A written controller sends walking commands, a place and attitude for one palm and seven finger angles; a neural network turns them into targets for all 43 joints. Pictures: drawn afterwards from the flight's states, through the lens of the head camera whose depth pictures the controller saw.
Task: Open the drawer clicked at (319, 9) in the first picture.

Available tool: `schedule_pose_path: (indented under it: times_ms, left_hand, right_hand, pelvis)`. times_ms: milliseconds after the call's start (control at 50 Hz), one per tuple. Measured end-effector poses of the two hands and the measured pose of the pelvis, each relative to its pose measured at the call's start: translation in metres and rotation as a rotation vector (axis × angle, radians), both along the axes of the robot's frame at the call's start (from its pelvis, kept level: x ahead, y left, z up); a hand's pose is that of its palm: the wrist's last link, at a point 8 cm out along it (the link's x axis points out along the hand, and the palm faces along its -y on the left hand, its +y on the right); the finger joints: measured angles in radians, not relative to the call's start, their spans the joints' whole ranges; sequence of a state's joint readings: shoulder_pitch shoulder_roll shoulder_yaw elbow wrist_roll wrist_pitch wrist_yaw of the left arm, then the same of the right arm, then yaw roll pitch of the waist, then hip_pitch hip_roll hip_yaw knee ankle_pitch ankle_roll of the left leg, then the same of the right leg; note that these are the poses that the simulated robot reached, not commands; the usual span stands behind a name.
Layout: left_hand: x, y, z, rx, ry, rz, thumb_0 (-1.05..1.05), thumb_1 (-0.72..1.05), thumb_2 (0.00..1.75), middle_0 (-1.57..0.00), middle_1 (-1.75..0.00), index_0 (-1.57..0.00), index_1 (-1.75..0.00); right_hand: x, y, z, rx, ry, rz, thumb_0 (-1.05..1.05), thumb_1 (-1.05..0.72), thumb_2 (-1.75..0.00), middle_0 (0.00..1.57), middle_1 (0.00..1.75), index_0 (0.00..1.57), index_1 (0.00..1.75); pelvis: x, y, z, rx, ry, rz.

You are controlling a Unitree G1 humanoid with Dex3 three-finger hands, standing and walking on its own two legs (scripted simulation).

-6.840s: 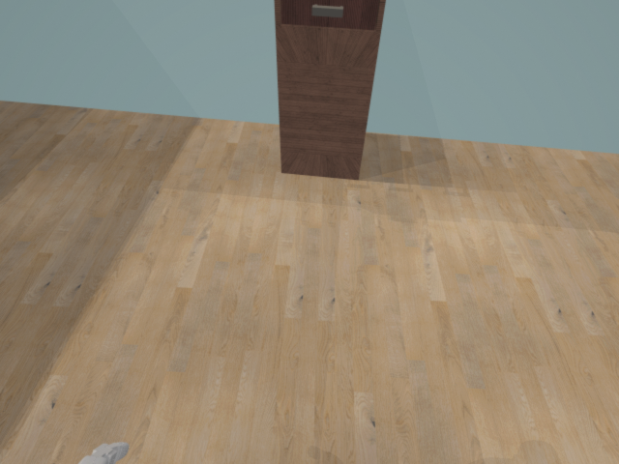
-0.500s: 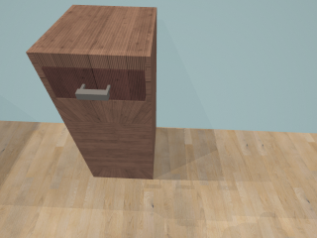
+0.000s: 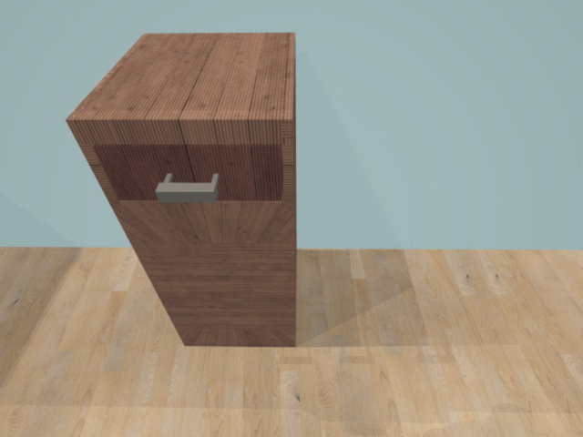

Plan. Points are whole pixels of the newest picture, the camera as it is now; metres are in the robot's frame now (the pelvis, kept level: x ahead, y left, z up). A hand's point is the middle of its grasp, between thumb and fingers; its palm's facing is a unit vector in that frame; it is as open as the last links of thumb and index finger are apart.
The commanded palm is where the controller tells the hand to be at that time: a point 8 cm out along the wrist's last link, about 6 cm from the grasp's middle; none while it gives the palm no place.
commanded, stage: look again from close up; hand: left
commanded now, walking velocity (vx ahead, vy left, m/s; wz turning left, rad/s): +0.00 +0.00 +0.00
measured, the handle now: (190, 185) +0.56 +0.23 +0.03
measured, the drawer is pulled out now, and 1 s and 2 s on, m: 0.00 0.00 0.00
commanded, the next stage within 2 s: raise the hand with hooked fingers in 0.20 s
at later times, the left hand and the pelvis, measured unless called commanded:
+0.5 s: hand (159, 407) +0.18 +0.20 -0.05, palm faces -0.06 -0.72 -0.69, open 7.5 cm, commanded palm +0.13 +0.23 -0.03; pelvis +0.00 +0.00 -0.01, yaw -1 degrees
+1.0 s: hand (146, 364) +0.21 +0.21 +0.02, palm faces +0.18 -0.04 -0.98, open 10.2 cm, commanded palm +0.18 +0.21 +0.06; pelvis -0.02 -0.05 -0.03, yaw +2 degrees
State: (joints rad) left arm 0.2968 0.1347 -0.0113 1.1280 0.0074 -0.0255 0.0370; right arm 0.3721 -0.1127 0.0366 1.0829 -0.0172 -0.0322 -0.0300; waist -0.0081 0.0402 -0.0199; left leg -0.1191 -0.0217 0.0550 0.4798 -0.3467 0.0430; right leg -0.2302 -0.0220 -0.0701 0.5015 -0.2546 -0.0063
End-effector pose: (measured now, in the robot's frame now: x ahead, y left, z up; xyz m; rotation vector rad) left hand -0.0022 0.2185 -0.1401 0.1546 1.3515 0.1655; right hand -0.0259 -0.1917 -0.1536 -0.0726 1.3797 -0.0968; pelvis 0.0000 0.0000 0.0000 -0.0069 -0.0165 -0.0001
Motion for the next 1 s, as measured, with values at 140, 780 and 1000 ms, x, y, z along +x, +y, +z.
schedule_pose_path:
  times_ms: [140,780,1000]
  left_hand:
    - [0.007,0.009,0.002,0.006,0.012,-0.002,0.01,0.93,0.9,-0.19,-0.29,-0.2,-0.3]
    - [0.124,-0.029,0.138,0.985,-0.731,-0.988,0.0,0.54,0.74,-0.23,-0.53,-0.24,-0.53]
    - [0.184,-0.013,0.207,1.274,-0.935,-0.888,0.01,0.27,0.63,-0.27,-0.7,-0.27,-0.7]
  right_hand:
    - [0.002,0.005,0.0,-0.006,0.022,0.001,0.0,-0.91,-0.9,0.2,0.3,0.2,0.3]
    - [0.266,-0.075,0.094,-0.133,-0.754,0.306,0.0,-0.9,-0.9,0.2,0.3,0.2,0.3]
    - [0.246,-0.035,0.042,0.008,-0.643,0.305,0.01,-0.9,-0.9,0.2,0.3,0.2,0.3]
  pelvis:
    - [0.005,0.008,0.001,0.007,-0.001,-0.009]
    - [-0.017,-0.04,-0.024,0.049,0.157,-0.041]
    - [-0.022,-0.051,-0.032,0.028,0.137,0.027]
